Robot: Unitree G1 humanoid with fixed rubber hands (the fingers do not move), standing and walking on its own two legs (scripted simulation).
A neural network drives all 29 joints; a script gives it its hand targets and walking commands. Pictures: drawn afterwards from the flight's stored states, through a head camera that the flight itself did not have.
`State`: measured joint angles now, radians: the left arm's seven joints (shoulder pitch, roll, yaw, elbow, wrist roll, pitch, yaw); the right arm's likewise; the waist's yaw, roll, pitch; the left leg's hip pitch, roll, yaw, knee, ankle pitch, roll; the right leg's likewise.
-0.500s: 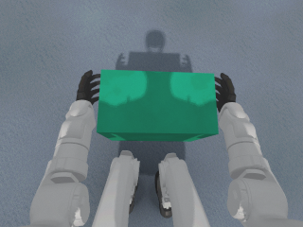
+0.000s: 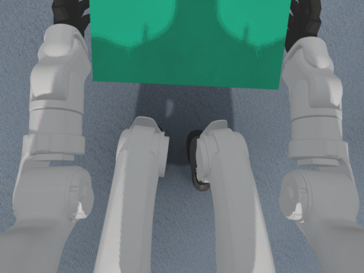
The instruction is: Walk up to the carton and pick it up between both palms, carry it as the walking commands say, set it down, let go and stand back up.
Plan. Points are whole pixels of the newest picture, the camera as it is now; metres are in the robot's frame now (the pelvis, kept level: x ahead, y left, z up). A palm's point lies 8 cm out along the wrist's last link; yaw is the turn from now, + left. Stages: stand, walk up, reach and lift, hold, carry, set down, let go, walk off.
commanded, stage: set down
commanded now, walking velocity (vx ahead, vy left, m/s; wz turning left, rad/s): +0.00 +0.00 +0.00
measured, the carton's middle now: (184, 44) +0.49 +0.01 -0.21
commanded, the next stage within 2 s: none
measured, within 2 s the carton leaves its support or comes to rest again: rests again in 0.82 s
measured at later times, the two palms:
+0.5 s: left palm (84, 11) +0.53 +0.19 -0.21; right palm (281, 26) +0.53 -0.18 -0.20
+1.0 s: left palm (92, 20) +0.53 +0.19 -0.27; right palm (267, 31) +0.54 -0.18 -0.25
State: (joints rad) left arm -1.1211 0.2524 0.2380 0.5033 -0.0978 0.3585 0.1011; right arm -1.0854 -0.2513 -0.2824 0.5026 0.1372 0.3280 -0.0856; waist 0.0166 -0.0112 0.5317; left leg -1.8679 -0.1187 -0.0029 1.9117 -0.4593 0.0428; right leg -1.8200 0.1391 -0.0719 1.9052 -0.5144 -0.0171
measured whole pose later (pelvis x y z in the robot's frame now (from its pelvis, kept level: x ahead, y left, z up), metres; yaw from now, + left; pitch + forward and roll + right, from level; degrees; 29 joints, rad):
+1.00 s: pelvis +0.02 +0.00 -0.10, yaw +0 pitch +27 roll -2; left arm -1.28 0.37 0.10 0.87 -0.26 0.19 0.12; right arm -1.26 -0.34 -0.14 0.82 0.25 0.20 -0.13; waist 0.01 -0.01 0.53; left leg -2.15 -0.09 0.07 2.22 -0.53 0.07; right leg -2.11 0.13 -0.08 2.24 -0.60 -0.02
